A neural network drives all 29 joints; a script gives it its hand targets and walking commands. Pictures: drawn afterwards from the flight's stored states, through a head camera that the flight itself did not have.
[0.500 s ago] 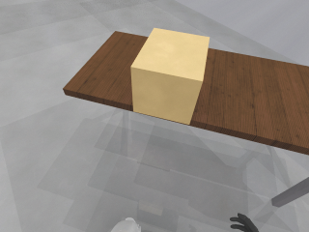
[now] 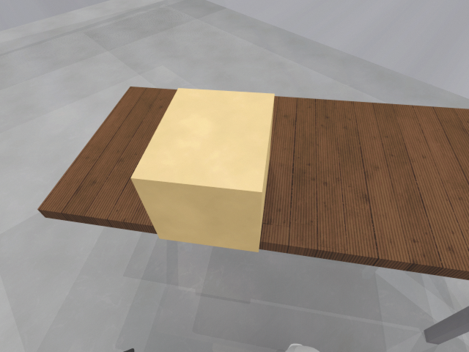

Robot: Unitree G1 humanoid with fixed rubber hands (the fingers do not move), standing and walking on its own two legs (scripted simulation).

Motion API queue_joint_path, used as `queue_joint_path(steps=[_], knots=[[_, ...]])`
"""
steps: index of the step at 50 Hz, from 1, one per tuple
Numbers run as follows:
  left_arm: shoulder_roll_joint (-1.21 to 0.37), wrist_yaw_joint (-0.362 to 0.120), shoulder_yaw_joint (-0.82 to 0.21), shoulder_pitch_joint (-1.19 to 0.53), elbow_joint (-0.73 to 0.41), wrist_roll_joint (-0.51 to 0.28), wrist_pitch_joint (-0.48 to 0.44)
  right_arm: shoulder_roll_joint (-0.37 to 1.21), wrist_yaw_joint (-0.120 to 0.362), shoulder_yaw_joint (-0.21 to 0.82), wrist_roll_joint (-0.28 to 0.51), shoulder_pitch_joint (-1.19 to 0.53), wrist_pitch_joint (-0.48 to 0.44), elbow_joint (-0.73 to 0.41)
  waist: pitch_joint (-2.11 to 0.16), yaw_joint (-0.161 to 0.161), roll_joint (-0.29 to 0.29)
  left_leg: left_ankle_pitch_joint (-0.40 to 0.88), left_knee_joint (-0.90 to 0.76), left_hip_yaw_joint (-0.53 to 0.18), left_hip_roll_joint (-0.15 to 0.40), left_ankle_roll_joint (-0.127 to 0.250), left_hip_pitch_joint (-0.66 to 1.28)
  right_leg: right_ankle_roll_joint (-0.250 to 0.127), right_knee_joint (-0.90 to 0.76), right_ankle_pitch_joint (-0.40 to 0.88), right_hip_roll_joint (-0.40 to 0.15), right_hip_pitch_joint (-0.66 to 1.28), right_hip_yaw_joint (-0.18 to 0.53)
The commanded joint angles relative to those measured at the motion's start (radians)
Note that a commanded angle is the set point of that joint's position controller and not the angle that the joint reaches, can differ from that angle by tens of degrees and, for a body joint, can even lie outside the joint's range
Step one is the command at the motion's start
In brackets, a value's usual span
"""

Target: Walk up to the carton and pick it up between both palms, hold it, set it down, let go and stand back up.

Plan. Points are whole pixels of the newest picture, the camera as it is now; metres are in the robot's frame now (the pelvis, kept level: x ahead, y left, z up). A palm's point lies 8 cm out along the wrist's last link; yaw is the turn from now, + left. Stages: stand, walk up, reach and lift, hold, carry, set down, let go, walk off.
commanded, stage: walk up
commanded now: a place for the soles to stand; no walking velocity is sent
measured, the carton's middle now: (216, 166) +0.51 +0.04 +0.00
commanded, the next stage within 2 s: none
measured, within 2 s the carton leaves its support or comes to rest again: neither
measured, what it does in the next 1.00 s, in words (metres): steps on the spot: left foot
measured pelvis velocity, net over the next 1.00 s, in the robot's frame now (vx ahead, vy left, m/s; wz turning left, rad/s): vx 0.04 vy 0.02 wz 0.04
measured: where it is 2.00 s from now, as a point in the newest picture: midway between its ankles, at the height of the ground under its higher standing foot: outside the picture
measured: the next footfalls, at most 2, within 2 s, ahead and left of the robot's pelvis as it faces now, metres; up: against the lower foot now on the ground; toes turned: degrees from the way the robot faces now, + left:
left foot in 0.22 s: +0.11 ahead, +0.13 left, +0.00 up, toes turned +5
left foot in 1.26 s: +0.11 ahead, +0.27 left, +0.00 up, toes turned -3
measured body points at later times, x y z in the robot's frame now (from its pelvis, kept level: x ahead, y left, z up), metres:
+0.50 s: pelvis +0.05 +0.03 +0.02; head +0.06 +0.04 +0.47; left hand +0.11 +0.28 -0.12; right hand +0.17 -0.21 -0.10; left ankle +0.07 +0.13 -0.71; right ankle +0.08 -0.12 -0.71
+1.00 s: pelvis +0.04 +0.02 +0.02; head +0.05 +0.01 +0.47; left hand +0.07 +0.28 -0.12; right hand +0.10 -0.25 -0.12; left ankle +0.06 +0.13 -0.70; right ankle +0.08 -0.12 -0.71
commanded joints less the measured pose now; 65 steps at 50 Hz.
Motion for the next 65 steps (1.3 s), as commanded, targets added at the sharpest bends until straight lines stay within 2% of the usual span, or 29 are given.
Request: queue_joint_path(steps=[1,2,5,7,9,10,11,12,13,15,17,19,27,38,44,46,47,48,49,51,54,56,57,59,60,62,63,64,65], knots=[[0.215,0.039,0.055,0.109,-0.048,-0.013,0.007,-0.070,-0.011,-0.014,-0.003,-0.005,0.007,-0.087,0.005,0.074,-0.169,-0.044,0.126,-0.033,0.027,-0.010,-0.294,-0.229,-0.475,-0.138,-0.329,0.183,0.451],[0.205,0.038,0.047,0.094,-0.036,-0.008,0.002,-0.065,-0.012,-0.014,-0.004,0.000,0.006,-0.087,-0.007,0.056,-0.215,-0.021,0.051,-0.037,0.052,-0.020,-0.232,-0.218,-0.455,-0.062,-0.307,0.124,0.403],[0.168,0.030,0.029,0.052,-0.009,0.001,-0.010,-0.036,-0.009,-0.017,0.015,0.030,-0.001,-0.044,-0.060,0.025,-0.203,0.066,-0.115,0.002,0.022,-0.014,-0.061,-0.173,-0.356,0.360,-0.236,0.104,0.203],[0.176,0.027,0.032,0.012,-0.007,0.005,-0.004,-0.026,-0.008,-0.013,0.015,0.026,-0.003,-0.028,-0.109,0.010,-0.162,0.204,-0.247,0.031,0.008,-0.001,0.013,-0.172,-0.275,0.511,-0.213,0.137,0.164],[0.180,0.016,0.022,-0.016,-0.012,-0.003,0.010,-0.034,-0.009,-0.020,0.016,-0.019,-0.007,-0.040,-0.137,0.003,-0.138,0.468,-0.393,0.044,0.001,0.020,0.155,-0.132,-0.216,0.454,-0.185,0.034,0.106],[0.156,0.008,0.012,-0.022,-0.013,-0.009,0.013,-0.071,-0.012,-0.027,0.011,-0.025,-0.011,-0.056,-0.131,-0.005,-0.074,0.589,-0.427,-0.034,0.062,0.037,0.184,-0.092,-0.197,0.323,-0.168,-0.016,0.096],[0.121,0.005,-0.004,-0.004,-0.021,-0.025,0.017,-0.121,-0.013,-0.035,0.020,-0.083,-0.013,-0.069,-0.146,0.022,0.033,0.595,-0.499,-0.153,0.161,0.072,0.121,-0.043,-0.145,0.164,-0.101,0.023,0.046],[0.092,0.012,-0.014,0.038,0.005,-0.031,0.026,-0.158,-0.010,-0.043,0.034,-0.151,-0.009,-0.073,-0.120,0.056,0.060,0.537,-0.560,-0.202,0.211,0.124,-0.027,-0.022,-0.134,-0.008,-0.033,0.142,0.023],[0.090,0.018,-0.011,0.032,0.013,-0.015,0.031,-0.150,-0.007,-0.041,0.045,-0.184,-0.002,-0.057,-0.093,0.051,0.052,0.428,-0.583,-0.183,0.182,0.137,-0.110,-0.025,-0.156,-0.018,-0.021,0.216,0.018],[0.125,0.015,-0.008,0.018,0.032,-0.008,0.028,-0.128,-0.003,-0.026,0.050,-0.192,0.001,-0.050,-0.061,0.059,0.042,0.422,-0.597,-0.145,0.133,0.099,-0.086,-0.025,-0.183,0.031,-0.034,0.199,0.033],[0.136,0.013,-0.007,0.044,0.063,-0.007,0.019,-0.139,-0.002,-0.023,0.046,-0.223,0.000,-0.046,-0.072,0.064,0.128,0.502,-0.572,-0.112,0.114,0.094,-0.041,-0.020,-0.207,0.098,-0.054,0.182,0.041],[0.164,0.016,-0.006,0.033,0.074,-0.009,0.013,-0.120,0.004,-0.013,0.049,-0.210,-0.004,-0.029,-0.112,0.046,0.050,0.561,-0.553,-0.121,0.118,0.095,0.019,-0.027,-0.215,0.126,-0.066,0.201,0.045],[0.177,0.015,-0.018,0.011,0.110,-0.013,0.012,-0.121,0.005,-0.007,0.050,-0.230,0.002,0.012,-0.097,0.043,-0.020,0.501,-0.552,-0.089,0.086,0.078,0.020,-0.033,-0.285,0.116,-0.086,0.187,0.046],[0.189,0.014,-0.020,0.017,0.161,-0.014,0.010,-0.140,0.005,0.001,0.042,-0.219,-0.003,0.071,-0.056,0.061,0.024,0.354,-0.624,-0.113,0.075,0.072,-0.022,-0.036,-0.306,0.034,-0.091,0.207,0.051],[0.201,0.016,-0.019,0.005,0.172,-0.019,0.015,-0.133,0.007,0.004,0.042,-0.153,-0.002,0.100,-0.061,0.027,-0.059,0.273,-0.619,-0.099,0.056,0.056,-0.047,-0.033,-0.353,-0.073,-0.100,0.199,0.062],[0.195,0.015,-0.024,0.017,0.172,-0.020,0.015,-0.150,0.005,0.000,0.040,-0.172,-0.003,0.098,-0.048,0.035,-0.028,0.310,-0.605,-0.105,0.059,0.058,-0.028,-0.032,-0.346,-0.045,-0.097,0.176,0.063],[0.211,0.045,0.012,0.166,0.172,0.018,0.007,-0.221,0.028,-0.031,-0.025,-0.264,0.026,0.031,-0.023,0.093,0.016,0.190,-0.412,0.028,-0.003,0.030,-0.128,-0.087,-0.411,-0.080,-0.190,0.233,0.212],[0.297,0.066,0.037,0.246,0.194,0.017,0.009,-0.206,0.038,-0.031,-0.057,-0.285,0.043,0.003,-0.009,0.120,-0.091,0.090,-0.229,0.057,-0.022,0.000,-0.270,-0.160,-0.499,-0.183,-0.347,0.299,0.422],[0.329,0.088,0.058,0.232,0.187,0.027,0.012,-0.157,0.041,-0.028,-0.071,-0.257,0.058,-0.006,0.006,0.111,-0.134,0.021,-0.079,0.014,0.034,-0.010,-0.352,-0.224,-0.539,-0.221,-0.455,0.306,0.515],[0.276,0.112,0.064,0.152,0.154,0.032,0.000,-0.118,0.042,-0.024,-0.064,-0.239,0.075,-0.009,-0.006,0.064,-0.090,0.127,0.015,-0.063,0.108,-0.038,-0.330,-0.199,-0.522,-0.158,-0.392,0.238,0.418],[0.256,0.106,0.075,0.066,0.094,0.037,-0.021,-0.127,0.045,-0.027,-0.048,-0.224,0.082,-0.021,-0.012,0.027,-0.180,0.166,0.010,-0.067,0.136,-0.050,-0.266,-0.174,-0.499,-0.073,-0.324,0.172,0.319],[0.246,0.101,0.074,0.089,0.079,0.039,-0.027,-0.134,0.053,-0.026,-0.047,-0.250,0.086,-0.028,-0.006,0.045,-0.159,0.153,-0.025,-0.052,0.126,-0.057,-0.229,-0.183,-0.473,0.036,-0.291,0.148,0.278],[0.275,0.093,0.089,0.101,0.071,0.049,-0.023,-0.112,0.058,-0.021,-0.033,-0.256,0.083,-0.043,-0.034,0.054,-0.226,0.117,-0.073,-0.022,0.118,-0.052,-0.200,-0.183,-0.450,0.069,-0.289,0.154,0.259],[0.304,0.090,0.102,0.079,0.049,0.047,-0.018,-0.126,0.062,-0.030,-0.021,-0.248,0.087,-0.053,-0.055,0.044,-0.238,0.152,-0.111,-0.028,0.124,-0.045,-0.125,-0.177,-0.411,0.046,-0.289,0.113,0.257],[0.297,0.084,0.102,0.078,0.036,0.046,-0.007,-0.139,0.065,-0.029,-0.015,-0.234,0.084,-0.042,-0.068,0.046,-0.209,0.139,-0.161,0.016,0.087,-0.039,-0.075,-0.165,-0.392,0.007,-0.260,0.089,0.230],[0.292,0.074,0.093,0.039,0.013,0.049,0.018,-0.140,0.071,-0.046,-0.007,-0.128,0.078,-0.011,-0.086,-0.026,-0.130,0.284,-0.423,0.058,0.043,-0.015,0.167,-0.106,-0.180,-0.025,-0.161,-0.074,0.124],[0.203,0.066,0.066,0.078,0.010,0.045,0.029,-0.207,0.068,-0.067,-0.012,-0.049,0.067,0.002,-0.124,-0.056,0.124,0.290,-0.581,-0.035,0.078,0.010,0.173,-0.060,0.054,-0.128,-0.017,-0.089,0.035],[0.122,0.066,0.040,0.088,-0.039,0.023,0.037,-0.289,0.059,-0.079,0.003,-0.109,0.070,-0.032,-0.090,-0.038,0.311,0.231,-0.713,-0.305,0.266,0.089,0.115,-0.012,0.216,-0.386,0.124,-0.220,0.008],[0.123,0.087,0.048,0.076,-0.053,0.010,0.040,-0.351,0.040,-0.092,0.009,-0.163,0.075,-0.053,-0.070,-0.051,0.290,0.015,-0.784,-0.419,0.354,0.206,-0.032,-0.022,0.349,-0.491,0.104,-0.212,0.077]])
